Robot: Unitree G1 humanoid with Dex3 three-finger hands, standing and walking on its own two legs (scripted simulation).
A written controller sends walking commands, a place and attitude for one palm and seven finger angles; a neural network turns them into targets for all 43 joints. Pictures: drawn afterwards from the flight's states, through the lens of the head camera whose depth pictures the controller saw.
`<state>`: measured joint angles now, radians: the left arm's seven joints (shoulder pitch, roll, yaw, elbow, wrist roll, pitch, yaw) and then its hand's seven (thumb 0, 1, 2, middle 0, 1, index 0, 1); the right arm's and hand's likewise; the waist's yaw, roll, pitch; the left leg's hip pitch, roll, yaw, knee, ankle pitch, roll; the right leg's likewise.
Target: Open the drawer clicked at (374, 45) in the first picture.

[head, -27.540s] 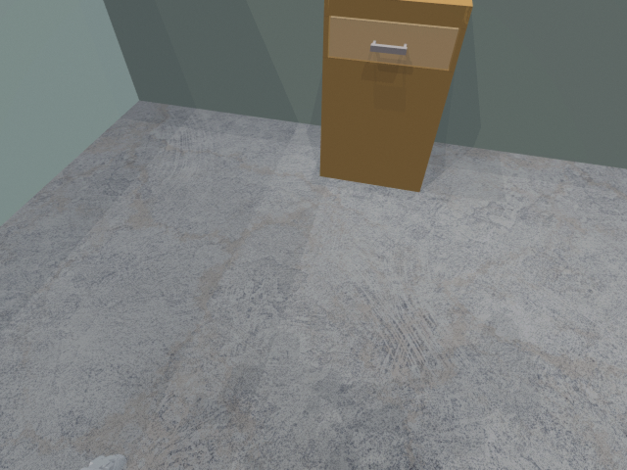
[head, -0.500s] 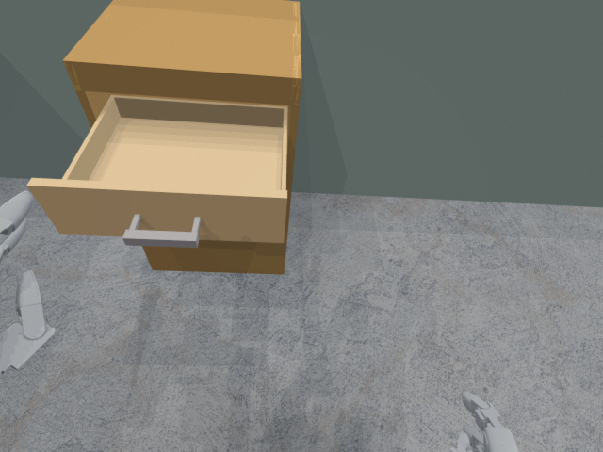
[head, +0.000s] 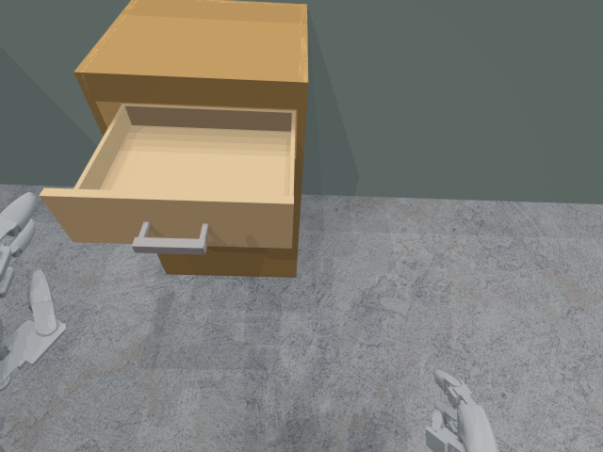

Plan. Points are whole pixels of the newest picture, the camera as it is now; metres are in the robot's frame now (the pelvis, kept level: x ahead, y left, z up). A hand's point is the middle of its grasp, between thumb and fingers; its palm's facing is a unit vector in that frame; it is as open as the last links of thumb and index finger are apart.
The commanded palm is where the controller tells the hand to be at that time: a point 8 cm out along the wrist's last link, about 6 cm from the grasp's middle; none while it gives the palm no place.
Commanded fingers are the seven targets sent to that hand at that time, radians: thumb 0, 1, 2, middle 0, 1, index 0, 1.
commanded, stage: stop stepping back and stand still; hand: left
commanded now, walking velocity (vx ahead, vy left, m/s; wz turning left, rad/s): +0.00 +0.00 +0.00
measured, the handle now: (172, 237) +0.49 +0.27 -0.09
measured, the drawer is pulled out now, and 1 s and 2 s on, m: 0.30 0.30 0.30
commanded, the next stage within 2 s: let the arm hang, fingers relaxed in 0.46 s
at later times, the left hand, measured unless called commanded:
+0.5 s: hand (75, 301) +0.22 +0.23 +0.16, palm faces +0.30 -0.82 -0.48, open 7.4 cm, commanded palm +0.15 +0.28 +0.18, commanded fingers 0.00 0.90 0.90 -0.20 -0.30 -0.20 -0.30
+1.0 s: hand out of the picture -0.01 +0.18 -0.17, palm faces +0.01 -0.98 -0.19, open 7.1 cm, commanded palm none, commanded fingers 0.00 0.90 0.90 -0.20 -0.30 -0.20 -0.30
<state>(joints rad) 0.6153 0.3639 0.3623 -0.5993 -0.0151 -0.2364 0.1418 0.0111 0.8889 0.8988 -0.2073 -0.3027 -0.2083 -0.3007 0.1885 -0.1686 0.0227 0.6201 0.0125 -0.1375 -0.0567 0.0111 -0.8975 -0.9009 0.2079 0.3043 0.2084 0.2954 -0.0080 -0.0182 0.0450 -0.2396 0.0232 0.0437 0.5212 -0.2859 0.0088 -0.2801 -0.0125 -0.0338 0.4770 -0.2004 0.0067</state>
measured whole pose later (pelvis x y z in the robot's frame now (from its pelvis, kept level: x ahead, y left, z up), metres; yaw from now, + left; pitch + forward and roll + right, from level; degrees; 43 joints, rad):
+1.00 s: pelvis +0.02 +0.00 +0.01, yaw +1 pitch -1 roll +0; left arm 0.31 0.20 0.00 1.08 0.02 0.03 0.02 0.00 0.97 0.90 -0.20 -0.30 -0.20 -0.30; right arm 0.32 -0.17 0.01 1.08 -0.01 0.03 -0.02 0.01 -0.90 -0.90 0.20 0.30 0.20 0.29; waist 0.01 -0.02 0.09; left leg -0.14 0.01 0.04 0.42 -0.26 0.01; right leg -0.18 -0.02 -0.04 0.40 -0.19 0.01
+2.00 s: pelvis +0.02 -0.01 +0.01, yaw +0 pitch -2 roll +0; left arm 0.26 0.13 0.01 1.14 0.02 0.00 0.03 0.00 0.91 0.90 -0.20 -0.30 -0.20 -0.30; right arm 0.30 -0.12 -0.01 1.13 -0.01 0.01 -0.04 0.00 -0.91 -0.90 0.20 0.30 0.20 0.29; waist -0.01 0.01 0.09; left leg -0.11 0.02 0.04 0.37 -0.24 -0.01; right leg -0.18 -0.01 -0.04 0.40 -0.19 -0.01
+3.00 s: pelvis +0.03 -0.02 +0.01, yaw +0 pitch -1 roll +0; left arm 0.24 0.14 0.02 1.14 0.02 -0.01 0.04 0.00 0.92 0.90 -0.20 -0.30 -0.20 -0.30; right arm 0.28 -0.12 -0.01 1.13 -0.01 0.00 -0.04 0.00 -0.90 -0.90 0.20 0.30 0.20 0.29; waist 0.00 0.01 0.08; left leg -0.09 0.03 0.03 0.35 -0.24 -0.02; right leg -0.16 0.00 -0.05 0.38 -0.20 -0.02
